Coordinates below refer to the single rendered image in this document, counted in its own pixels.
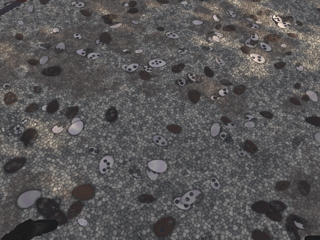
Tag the left robot hand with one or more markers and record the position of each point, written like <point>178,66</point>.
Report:
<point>30,229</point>

